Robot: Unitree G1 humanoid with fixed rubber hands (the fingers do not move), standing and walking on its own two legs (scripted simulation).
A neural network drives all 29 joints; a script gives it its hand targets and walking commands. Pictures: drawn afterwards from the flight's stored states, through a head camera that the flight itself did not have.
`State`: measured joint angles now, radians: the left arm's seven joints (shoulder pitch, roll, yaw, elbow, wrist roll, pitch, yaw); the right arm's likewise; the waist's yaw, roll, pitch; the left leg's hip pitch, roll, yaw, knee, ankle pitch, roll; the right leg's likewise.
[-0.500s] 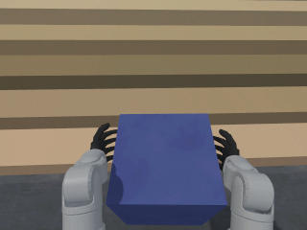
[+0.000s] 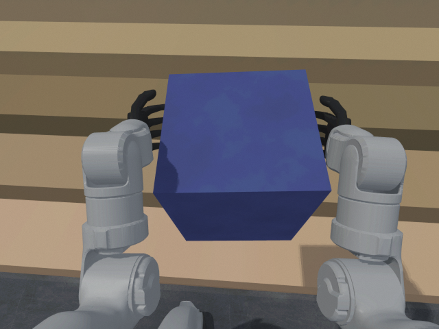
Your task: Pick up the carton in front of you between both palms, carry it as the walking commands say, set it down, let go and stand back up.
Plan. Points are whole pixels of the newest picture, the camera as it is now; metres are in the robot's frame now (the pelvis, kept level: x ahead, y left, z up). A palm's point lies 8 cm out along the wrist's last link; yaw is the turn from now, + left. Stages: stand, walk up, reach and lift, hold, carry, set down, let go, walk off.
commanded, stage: carry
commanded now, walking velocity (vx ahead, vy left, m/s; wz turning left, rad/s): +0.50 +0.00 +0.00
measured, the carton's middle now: (237, 167) +0.38 +0.01 +0.08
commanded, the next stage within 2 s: none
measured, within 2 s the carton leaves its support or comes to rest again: neither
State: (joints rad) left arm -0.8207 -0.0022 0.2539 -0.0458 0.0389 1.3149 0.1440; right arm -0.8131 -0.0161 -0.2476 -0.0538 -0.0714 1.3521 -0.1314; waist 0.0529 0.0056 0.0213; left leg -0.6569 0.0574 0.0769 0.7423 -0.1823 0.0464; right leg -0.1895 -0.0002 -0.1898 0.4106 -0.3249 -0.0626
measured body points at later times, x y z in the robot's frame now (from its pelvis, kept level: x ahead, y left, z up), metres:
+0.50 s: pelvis +0.34 -0.01 +0.01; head +0.42 +0.01 +0.45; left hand +0.75 +0.12 +0.15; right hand +0.73 -0.18 +0.15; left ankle +0.18 +0.09 -0.73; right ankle +0.50 -0.11 -0.58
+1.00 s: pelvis +0.68 -0.02 +0.16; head +0.68 -0.04 +0.61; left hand +1.07 +0.12 +0.37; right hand +1.06 -0.18 +0.34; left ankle +0.81 +0.06 -0.48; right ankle +0.52 -0.10 -0.56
